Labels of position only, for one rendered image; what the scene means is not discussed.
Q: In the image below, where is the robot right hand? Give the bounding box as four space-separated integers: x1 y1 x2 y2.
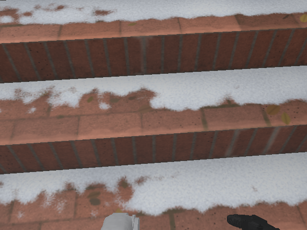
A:
226 214 280 230

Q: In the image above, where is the left robot thigh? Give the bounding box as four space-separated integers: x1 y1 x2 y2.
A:
101 213 140 230

